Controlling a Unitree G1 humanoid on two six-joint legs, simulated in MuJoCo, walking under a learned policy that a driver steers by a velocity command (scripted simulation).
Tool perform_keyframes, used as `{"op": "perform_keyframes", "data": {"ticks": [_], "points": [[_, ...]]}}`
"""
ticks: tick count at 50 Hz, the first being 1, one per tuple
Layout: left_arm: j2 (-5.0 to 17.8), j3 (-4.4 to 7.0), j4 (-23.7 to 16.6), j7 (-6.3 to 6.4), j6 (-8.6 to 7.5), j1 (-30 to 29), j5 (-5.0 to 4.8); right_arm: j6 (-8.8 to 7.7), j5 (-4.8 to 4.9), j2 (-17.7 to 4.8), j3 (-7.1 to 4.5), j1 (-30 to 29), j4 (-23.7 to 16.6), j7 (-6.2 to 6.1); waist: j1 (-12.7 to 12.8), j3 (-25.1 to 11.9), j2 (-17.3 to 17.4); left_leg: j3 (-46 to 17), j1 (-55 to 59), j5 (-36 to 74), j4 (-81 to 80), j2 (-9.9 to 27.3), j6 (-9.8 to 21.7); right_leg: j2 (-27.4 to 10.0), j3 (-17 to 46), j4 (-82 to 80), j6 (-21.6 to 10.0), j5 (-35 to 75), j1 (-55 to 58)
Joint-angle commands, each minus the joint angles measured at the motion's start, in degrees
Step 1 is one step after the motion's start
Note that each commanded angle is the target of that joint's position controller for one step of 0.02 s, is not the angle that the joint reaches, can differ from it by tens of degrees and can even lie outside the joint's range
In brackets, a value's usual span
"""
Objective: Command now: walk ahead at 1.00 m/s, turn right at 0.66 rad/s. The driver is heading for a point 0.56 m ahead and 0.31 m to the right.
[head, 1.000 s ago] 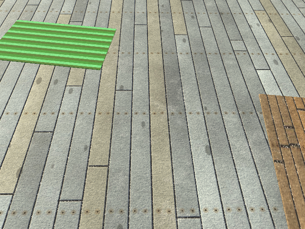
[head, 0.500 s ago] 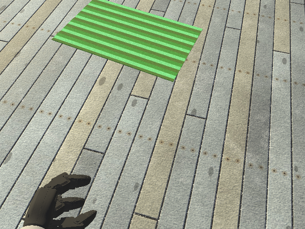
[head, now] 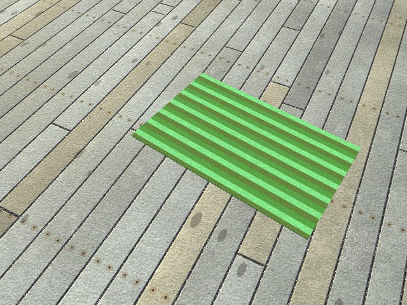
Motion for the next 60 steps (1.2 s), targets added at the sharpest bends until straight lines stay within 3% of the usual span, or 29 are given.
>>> {"op": "perform_keyframes", "data": {"ticks": [1, 4, 8, 11, 13, 15, 16, 17, 18, 19, 20, 21, 23, 25, 28, 31, 32, 36, 37, 38, 39, 40, 42, 44, 49, 54, 57, 59, 60], "points": [[3.83, 0.83, -5.66, -0.88, 0.68, -3.35, 1.14, -0.98, 1.07, -7.58, -3.11, 9.16, 0.38, -0.91, -5.13, -3.22, 8.21, -21.31, 21.75, -5.13, -23.86, 16.04, 5.17, -4.52, 0.85, 5.72, -0.1, 4.89, -24.3], [1.26, 0.62, -7.83, -1.94, 3.05, -9.85, 1.36, -2.74, 2.7, -3.83, -2.32, 12.35, 4.18, -0.45, -4.15, 2.42, 5.74, -9.03, 19.8, 8.39, -27.26, 13.92, 3.0, -6.52, 0.02, 3.24, 0.28, 6.78, -27.8], [0.12, -0.59, -12.45, -3.4, 3.36, -19.59, 1.42, -3.46, 2.54, -3.41, -2.22, 12.46, 6.08, -0.74, -3.01, 5.42, 5.66, 5.61, 19.28, 24.27, -30.05, 10.37, 1.86, -5.35, -4.5, -6.7, -0.34, 17.55, -29.24], [0.74, -1.44, -14.88, -4.59, 2.97, -26.15, 1.61, -3.31, 2.48, -6.49, -2.68, 13.82, 7.25, -1.66, -3.04, 7.56, 1.97, 12.68, 20.33, 38.67, -31.49, 8.88, 0.24, -1.7, -11.94, -23.31, -3.04, 22.41, -21.12], [1.76, -1.35, -14.12, -4.57, 3.0, -24.49, 1.33, -2.93, 2.53, -10.08, -3.22, 16.31, 7.01, -2.49, -2.02, 3.93, 3.97, 14.09, 25.16, 68.11, -23.88, 10.17, -1.06, 3.19, -15.57, -25.45, -4.81, 21.29, -13.98], [5.77, -0.05, -11.19, -3.73, 2.76, -12.36, 1.69, -1.22, 1.86, -13.88, -4.38, 14.39, 6.3, -3.47, 5.52, -2.25, 6.61, 12.53, 27.25, 81.7, -6.66, 12.35, -1.16, 6.76, -15.21, -27.06, -6.98, 16.05, -1.76], [8.45, 1.48, -7.23, -2.8, 2.56, 1.05, 1.59, -0.14, 1.51, -14.93, -4.85, 10.73, 5.06, -3.44, 11.78, -8.38, 7.31, 10.92, 23.13, 78.44, 8.49, 12.91, 0.03, 7.22, -11.73, -27.8, -8.78, 14.5, 11.92], [11.39, 3.29, -3.94, -1.19, 2.7, 9.2, 1.02, 0.41, 1.13, -14.04, -4.9, 9.55, 4.85, -2.67, 13.65, -11.69, 3.46, 10.64, 14.15, 52.86, 28.51, 8.58, 0.09, 6.85, -6.83, -30.57, -10.01, 10.03, 24.62], [16.3, 4.66, -4.11, 0.11, 3.52, 3.6, 0.62, -0.34, 0.41, -4.87, -2.51, 10.2, 2.63, -1.28, 5.79, -6.01, -12.93, 8.79, -6.12, -8.71, 51.55, -2.1, -1.61, -1.47, 7.25, -30.21, -12.81, 15.29, 29.52], [21.6, 5.92, -7.2, 0.25, 4.32, 0.68, 1.87, -1.44, 2.29, -6.41, -2.12, 13.18, -3.94, -1.18, 2.07, -17.9, -15.53, -3.4, -23.66, -12.77, 62.5, -5.62, -3.03, -10.93, 37.43, -43.52, -24.66, 4.57, 43.92], [18.64, 5.82, -8.46, 0.8, 4.41, -0.42, 1.62, -2.91, 1.63, -8.9, -1.87, 8.52, -4.32, -1.31, 3.26, -14.72, -3.55, -8.48, -28.03, -7.49, 58.56, -2.12, -2.1, -12.97, 44.74, -54.14, -22.78, -7.02, 40.13], [14.69, 4.93, -7.48, 1.05, 4.2, -2.83, 1.34, -3.37, 1.57, -9.59, -1.91, 6.14, -3.63, -1.28, 0.45, -4.93, 4.67, -8.29, -25.65, -3.55, 50.89, 0.54, -1.53, -10.61, 39.78, -57.31, -18.44, -8.09, 28.68], [11.19, 3.74, -6.98, 1.29, 2.02, -4.8, 0.76, -2.15, -0.32, -8.18, -1.25, 5.16, -3.42, -1.57, -4.2, 1.98, 8.48, -8.57, -17.58, -3.22, 42.89, 3.53, -2.78, -6.1, 31.25, -55.53, -16.38, 11.55, 12.06], [9.95, 3.11, -7.22, 1.39, 0.57, -6.81, 0.35, 0.39, -1.03, -6.4, -0.74, 6.9, -3.3, -1.29, -7.41, 1.63, 7.95, -8.05, -12.85, -5.47, 36.38, 5.66, -5.14, -3.03, 25.55, -58.29, -16.54, 8.94, 2.75], [9.77, 2.91, -6.22, 1.25, -0.94, -5.33, 0.17, 0.42, 0.23, -3.64, 0.33, -2.54, -7.6, -0.62, -5.99, 6.66, 7.79, -2.48, -8.04, 4.97, 18.02, 5.01, -5.97, 1.19, 14.83, -56.48, -12.82, 43.86, -5.55], [7.9, 2.77, -3.91, 0.66, -1.0, -0.52, -0.9, -0.17, 1.61, -0.68, 1.39, -4.07, -7.38, -0.07, -1.54, 1.17, 1.65, 1.71, 1.74, 25.93, 1.4, -0.76, -2.26, 5.77, 7.78, -50.97, -4.55, 57.15, -1.78], [3.87, 1.91, -4.0, 2.34, -0.51, 3.25, -3.22, -3.04, 3.54, -1.96, 0.05, -13.11, -10.54, -0.32, 3.3, 0.49, 4.97, -0.49, 3.9, 29.03, -4.12, -4.05, -3.12, 3.98, 11.99, -50.55, -3.23, 43.82, -1.79], [8.58, 3.03, -2.95, 4.58, 1.49, 1.99, -0.44, -4.74, 3.4, -6.75, -2.95, -5.59, -9.98, -0.95, -3.83, -6.5, -6.27, -2.44, 11.35, 36.04, -13.23, -6.92, -0.67, 2.25, 14.35, -36.82, 1.2, 47.43, 12.99], [8.03, 2.82, -4.62, 4.27, 1.68, -2.89, -0.12, -4.8, 3.14, -7.88, -3.74, 4.49, -7.49, -1.09, -10.5, -10.33, -7.23, -3.04, 21.88, 41.92, -14.55, -4.28, 0.45, 3.72, 12.49, -25.62, 3.25, 46.45, 9.72], [3.71, 1.4, -7.52, 3.88, 1.74, -5.44, 1.26, -4.33, 2.28, -9.97, -3.81, 16.18, -4.44, -1.31, -14.07, -19.24, -0.34, -13.59, 38.85, 63.19, -6.41, 8.48, 3.94, 7.56, 8.82, -4.09, 6.0, 16.03, 0.17], [-0.41, -0.03, -6.21, 2.7, 1.61, 10.2, -0.21, -4.09, 0.54, -10.24, -3.34, 17.44, -3.22, -0.25, -7.27, -32.03, 19.37, -40.49, 53.83, 73.43, -4.76, 26.41, 18.83, 14.73, 12.98, 15.09, 8.21, -22.2, -12.39], [5.15, 0.55, -3.45, 1.93, 2.49, 12.35, -0.77, -3.25, 1.66, -8.44, -3.81, 14.19, -4.65, -0.01, -8.63, -34.44, 11.2, -45.23, 50.57, 53.99, -8.71, 24.43, 19.45, 9.7, 15.86, 19.27, 8.11, -16.74, -13.97], [7.73, 1.65, -7.18, 2.47, 3.97, -3.59, -0.59, -1.59, 2.96, -3.02, -2.0, 2.57, -5.52, -0.48, -6.2, -14.31, -2.92, -29.85, 28.09, 30.96, -15.59, 15.53, 13.4, 4.88, 7.42, 12.77, 8.45, -10.93, -16.76], [5.74, 1.68, -8.34, 2.93, 5.03, -3.54, -0.06, -1.17, 2.3, -3.31, -1.48, -0.75, -4.37, -0.1, -2.06, -5.65, 1.65, -25.53, 11.83, 29.04, -20.05, 11.67, 12.83, 2.14, 5.12, 6.52, 8.45, -7.29, -12.62], [-0.1, 0.04, -8.65, 3.82, 4.66, -5.59, 1.05, -0.84, 2.38, -4.73, -2.42, -0.3, -0.63, 0.5, -1.46, -9.33, 5.37, -14.75, 5.69, 39.99, -20.57, 7.64, 12.16, -0.46, 1.57, -18.81, 8.51, -2.31, -1.45], [3.72, 1.01, -9.39, 3.64, 6.32, -12.32, 0.83, 1.63, 3.04, -6.58, -2.77, -1.1, 0.09, -0.3, -3.25, -4.83, 7.61, -18.76, 0.21, -7.59, -26.53, 7.85, 10.14, -0.56, 1.1, -29.57, 6.3, 2.41, 2.6], [2.6, 0.85, -8.92, 3.44, 5.44, -13.03, 1.59, 2.41, 3.43, -4.34, -1.8, 1.79, 1.62, -0.83, -2.9, -2.35, 5.9, -17.98, -1.11, -16.55, -24.74, 5.49, 6.12, -0.25, 0.28, -41.19, 3.99, 5.45, 7.2], [7.09, 1.86, -8.4, 3.62, 5.0, -13.97, 1.68, 2.08, 3.17, -4.84, -2.12, 6.24, 2.38, -0.87, -6.07, -1.47, -1.35, -12.32, -1.56, -14.07, -21.8, 0.89, 2.05, -3.38, 4.09, -42.06, 0.99, 0.65, 5.19], [4.52, 1.56, -8.09, 3.42, 4.61, -13.6, 1.49, 1.95, 2.67, -5.94, -2.36, 3.64, 2.2, -1.08, -4.44, -0.8, -1.31, -10.08, 2.26, -10.3, -18.93, -0.11, 0.94, -2.56, 4.03, -43.97, 1.11, -3.95, 0.6]]}}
